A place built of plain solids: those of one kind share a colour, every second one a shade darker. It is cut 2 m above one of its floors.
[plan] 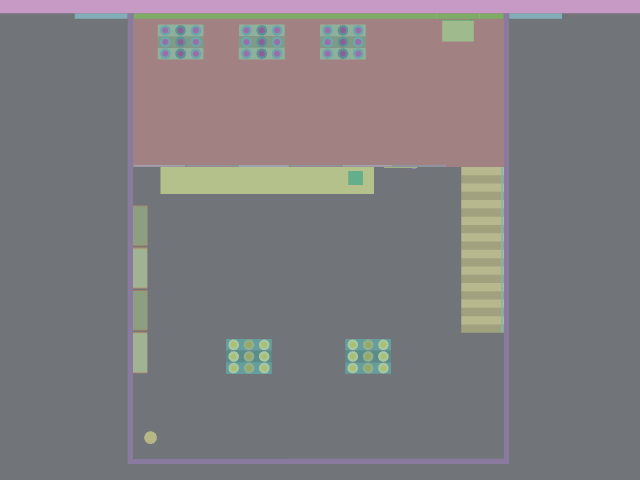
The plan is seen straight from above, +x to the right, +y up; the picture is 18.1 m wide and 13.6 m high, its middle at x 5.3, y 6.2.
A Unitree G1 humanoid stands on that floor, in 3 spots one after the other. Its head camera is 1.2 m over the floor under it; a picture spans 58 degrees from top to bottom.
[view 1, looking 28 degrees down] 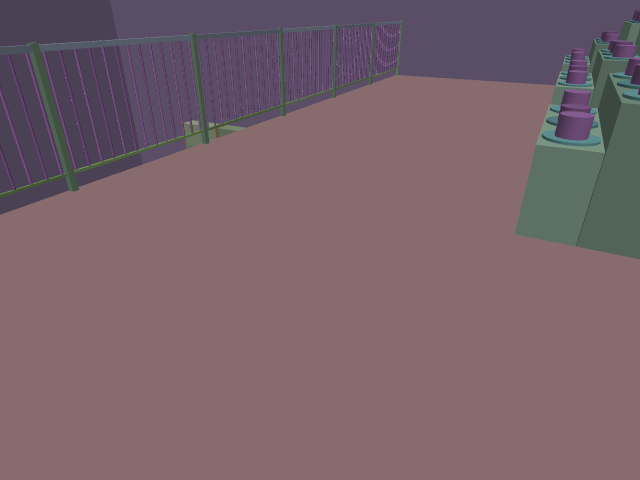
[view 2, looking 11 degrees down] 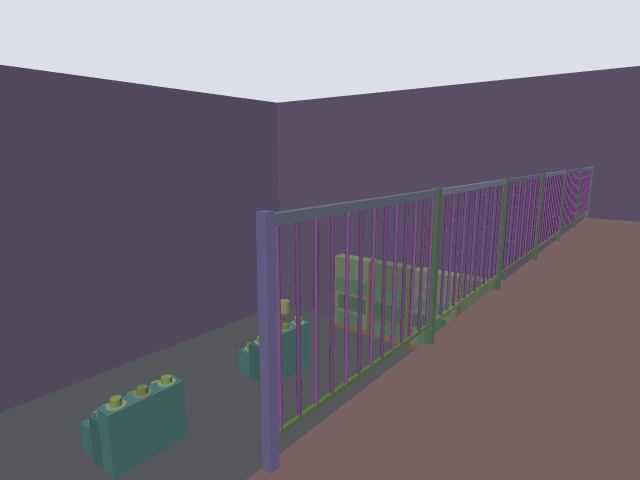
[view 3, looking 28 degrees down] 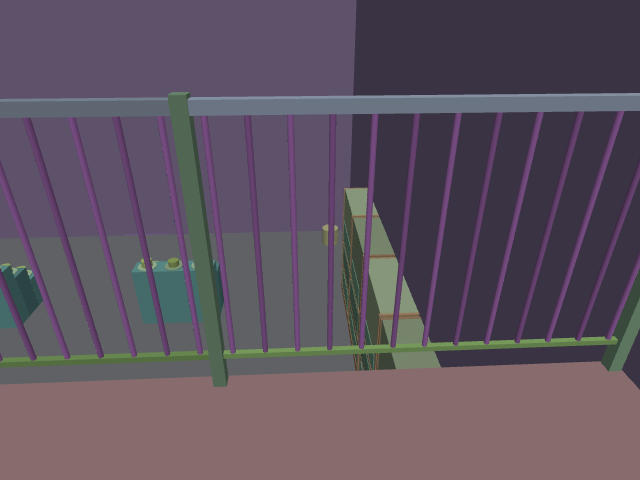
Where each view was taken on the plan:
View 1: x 9.21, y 11.37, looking -152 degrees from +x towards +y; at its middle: upper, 2.56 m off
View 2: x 9.91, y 9.37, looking -142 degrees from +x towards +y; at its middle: wall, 12.81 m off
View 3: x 1.20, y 9.47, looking -93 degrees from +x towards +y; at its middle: ground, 10.20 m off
